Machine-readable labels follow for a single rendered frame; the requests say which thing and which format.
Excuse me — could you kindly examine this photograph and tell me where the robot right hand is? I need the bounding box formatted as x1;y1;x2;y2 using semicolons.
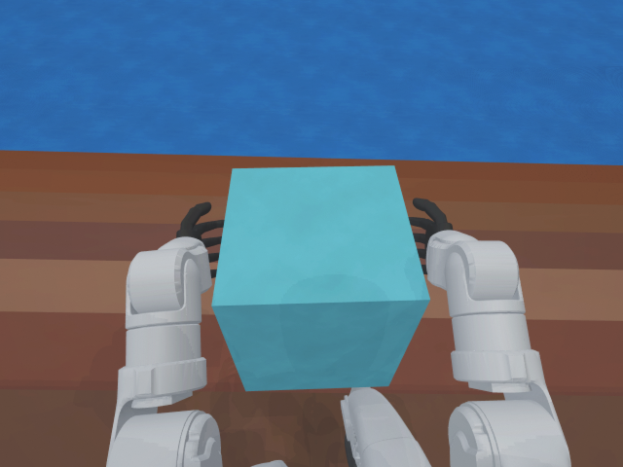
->
409;198;453;274

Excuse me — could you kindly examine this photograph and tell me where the left robot upper arm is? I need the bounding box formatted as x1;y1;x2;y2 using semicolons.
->
108;410;223;467

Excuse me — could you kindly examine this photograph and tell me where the left robot forearm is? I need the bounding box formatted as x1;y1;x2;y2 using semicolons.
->
106;236;212;467

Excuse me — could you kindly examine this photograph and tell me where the right robot upper arm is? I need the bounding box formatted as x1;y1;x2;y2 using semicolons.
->
448;400;570;467

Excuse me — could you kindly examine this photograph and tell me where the right robot shin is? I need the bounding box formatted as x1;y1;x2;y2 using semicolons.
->
349;387;371;467

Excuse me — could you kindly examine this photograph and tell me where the robot left hand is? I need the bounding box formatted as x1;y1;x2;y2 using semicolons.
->
176;202;225;278

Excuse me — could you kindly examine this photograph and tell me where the carton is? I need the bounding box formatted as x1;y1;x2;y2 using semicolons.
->
211;165;430;391

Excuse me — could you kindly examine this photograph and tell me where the right robot thigh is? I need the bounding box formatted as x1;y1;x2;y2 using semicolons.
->
341;388;431;467

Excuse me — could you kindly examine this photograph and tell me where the right robot forearm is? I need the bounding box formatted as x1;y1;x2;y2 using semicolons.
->
426;230;571;467

